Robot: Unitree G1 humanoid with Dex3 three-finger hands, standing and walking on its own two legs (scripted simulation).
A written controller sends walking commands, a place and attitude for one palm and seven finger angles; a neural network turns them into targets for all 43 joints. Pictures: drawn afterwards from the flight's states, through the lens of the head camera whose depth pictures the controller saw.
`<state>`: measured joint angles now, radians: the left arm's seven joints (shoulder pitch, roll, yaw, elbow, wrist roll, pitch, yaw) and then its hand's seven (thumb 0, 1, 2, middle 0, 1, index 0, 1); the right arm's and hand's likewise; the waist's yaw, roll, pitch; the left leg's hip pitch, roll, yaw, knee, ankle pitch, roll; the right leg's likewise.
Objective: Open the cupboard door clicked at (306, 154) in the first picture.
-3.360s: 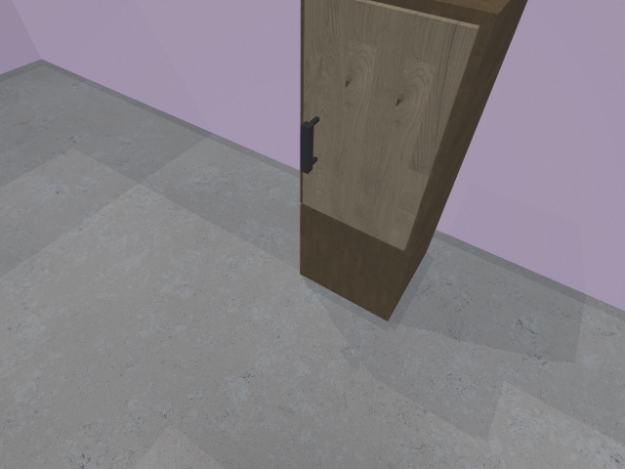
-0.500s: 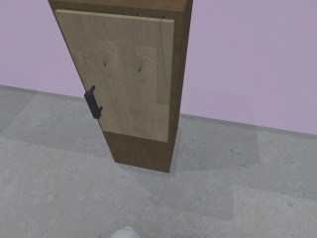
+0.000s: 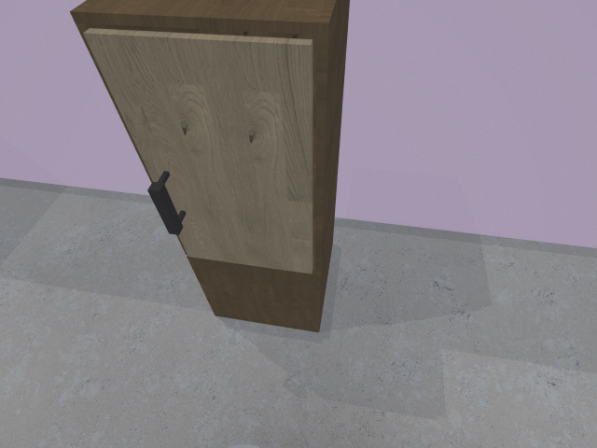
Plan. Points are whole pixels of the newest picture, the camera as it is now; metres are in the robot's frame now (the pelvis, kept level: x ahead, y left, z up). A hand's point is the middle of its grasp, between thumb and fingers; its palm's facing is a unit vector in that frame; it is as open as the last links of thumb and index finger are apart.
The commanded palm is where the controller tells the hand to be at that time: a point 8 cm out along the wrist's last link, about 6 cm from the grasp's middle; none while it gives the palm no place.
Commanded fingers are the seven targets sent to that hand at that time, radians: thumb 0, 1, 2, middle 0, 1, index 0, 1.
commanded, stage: come to a stop and stand still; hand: left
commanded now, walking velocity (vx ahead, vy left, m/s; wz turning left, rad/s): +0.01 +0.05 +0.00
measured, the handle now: (170, 203) +0.59 +0.32 -0.09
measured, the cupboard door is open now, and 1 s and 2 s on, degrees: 0 0 0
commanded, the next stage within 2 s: look again from close up in 0.58 s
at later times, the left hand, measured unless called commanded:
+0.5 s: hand out of the picture +0.03 +0.22 -0.16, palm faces -0.01 -0.97 -0.25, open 7.3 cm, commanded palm none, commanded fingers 0.00 0.90 0.90 -0.20 -0.30 -0.20 -0.30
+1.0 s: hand out of the picture +0.02 +0.17 -0.17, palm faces +0.00 -0.98 -0.20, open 7.3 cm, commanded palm none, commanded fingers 0.00 0.90 0.90 -0.20 -0.30 -0.20 -0.30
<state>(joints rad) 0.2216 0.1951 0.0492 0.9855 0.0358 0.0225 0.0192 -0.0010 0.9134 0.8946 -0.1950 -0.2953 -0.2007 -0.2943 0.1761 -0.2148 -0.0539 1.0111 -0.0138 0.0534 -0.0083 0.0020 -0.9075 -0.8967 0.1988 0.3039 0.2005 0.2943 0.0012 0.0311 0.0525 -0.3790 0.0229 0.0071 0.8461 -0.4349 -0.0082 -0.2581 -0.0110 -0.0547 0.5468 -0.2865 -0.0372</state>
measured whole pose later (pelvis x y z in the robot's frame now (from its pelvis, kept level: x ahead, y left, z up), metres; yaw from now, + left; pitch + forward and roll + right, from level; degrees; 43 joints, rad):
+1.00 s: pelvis +0.02 +0.00 +0.00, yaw -1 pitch +0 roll +1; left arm 0.28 0.14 0.00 1.12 0.01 -0.01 0.03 0.01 0.92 0.89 -0.20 -0.30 -0.20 -0.29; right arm 0.27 -0.16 0.01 1.11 -0.01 -0.03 -0.04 0.00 -0.91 -0.90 0.20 0.30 0.20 0.29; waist 0.01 0.01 0.03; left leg -0.15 0.02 0.05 0.47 -0.32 -0.01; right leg -0.23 -0.01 -0.03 0.53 -0.30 -0.02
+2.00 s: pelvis +0.00 +0.06 -0.01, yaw -5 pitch +2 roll +2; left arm 0.26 0.18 0.06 0.99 0.03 0.04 0.04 0.00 0.91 0.89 -0.20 -0.30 -0.20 -0.29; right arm 0.32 -0.16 -0.03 0.96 -0.03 0.02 -0.01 0.00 -0.91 -0.90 0.20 0.30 0.20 0.29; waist 0.01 -0.02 0.04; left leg -0.27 -0.05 0.14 0.59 -0.37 0.07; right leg -0.39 -0.07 0.07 0.68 -0.34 0.01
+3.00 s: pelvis +0.03 +0.20 +0.01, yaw -5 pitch +1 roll +3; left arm 0.32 0.15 0.03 1.00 0.03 0.00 0.02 0.00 0.91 0.89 -0.20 -0.30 -0.20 -0.29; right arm 0.22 -0.18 -0.04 0.98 -0.02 0.04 0.01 0.00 -0.92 -0.90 0.20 0.30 0.20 0.29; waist 0.02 -0.02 0.05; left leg -0.43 0.02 0.05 0.84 -0.34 -0.03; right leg -0.23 -0.11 -0.09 0.52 -0.31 0.00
